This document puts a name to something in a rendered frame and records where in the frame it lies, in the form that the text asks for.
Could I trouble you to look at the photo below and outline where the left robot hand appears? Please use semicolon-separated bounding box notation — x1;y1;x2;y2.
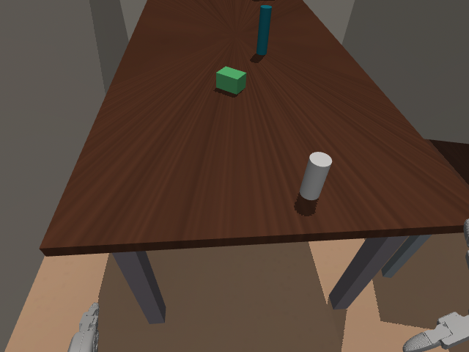
67;302;99;352

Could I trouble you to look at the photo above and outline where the right robot hand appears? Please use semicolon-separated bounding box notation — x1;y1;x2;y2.
402;219;469;352

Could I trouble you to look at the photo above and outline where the table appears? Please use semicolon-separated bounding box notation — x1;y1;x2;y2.
40;0;469;324

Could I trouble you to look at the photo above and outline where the chair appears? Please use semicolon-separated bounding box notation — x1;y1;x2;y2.
381;139;469;278

